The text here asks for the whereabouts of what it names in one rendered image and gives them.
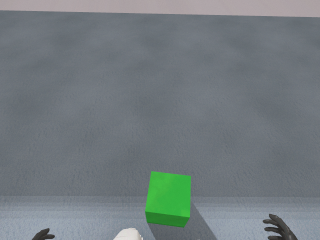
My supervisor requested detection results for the left robot thigh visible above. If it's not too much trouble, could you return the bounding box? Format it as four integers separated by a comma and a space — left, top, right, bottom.
113, 229, 143, 240

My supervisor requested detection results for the carton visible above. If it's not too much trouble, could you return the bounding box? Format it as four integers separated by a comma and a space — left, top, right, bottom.
145, 171, 191, 228

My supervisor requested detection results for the robot left hand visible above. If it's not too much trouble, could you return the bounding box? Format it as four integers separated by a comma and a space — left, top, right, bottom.
32, 228, 55, 240

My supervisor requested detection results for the robot right hand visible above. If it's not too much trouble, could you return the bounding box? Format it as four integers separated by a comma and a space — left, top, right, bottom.
263, 214, 298, 240

